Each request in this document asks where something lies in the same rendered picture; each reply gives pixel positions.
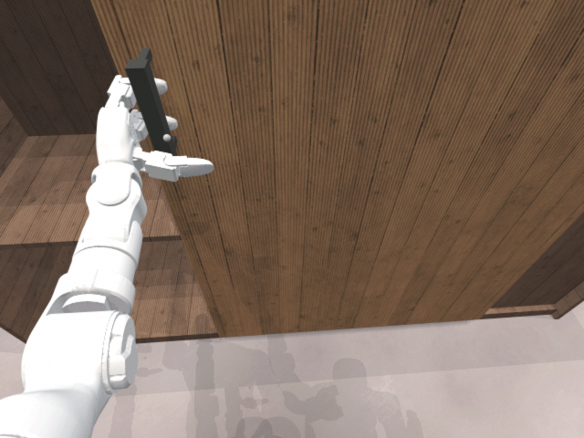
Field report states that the wardrobe door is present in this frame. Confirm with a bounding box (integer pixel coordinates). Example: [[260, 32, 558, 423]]
[[90, 0, 584, 338], [490, 212, 584, 308]]

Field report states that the left robot hand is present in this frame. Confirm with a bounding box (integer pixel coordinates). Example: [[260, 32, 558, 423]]
[[96, 75, 214, 182]]

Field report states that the robot left upper arm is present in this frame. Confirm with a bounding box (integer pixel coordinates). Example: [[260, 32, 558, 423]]
[[0, 310, 138, 438]]

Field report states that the handle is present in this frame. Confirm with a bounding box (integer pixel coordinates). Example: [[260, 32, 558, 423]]
[[125, 47, 178, 156]]

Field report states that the left robot forearm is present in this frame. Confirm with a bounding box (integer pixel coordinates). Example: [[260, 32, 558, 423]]
[[21, 162, 147, 389]]

